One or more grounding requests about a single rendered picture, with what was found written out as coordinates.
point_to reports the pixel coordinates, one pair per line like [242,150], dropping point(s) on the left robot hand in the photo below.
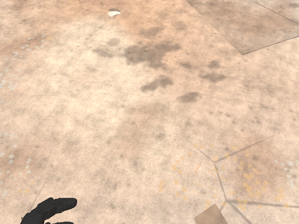
[48,209]

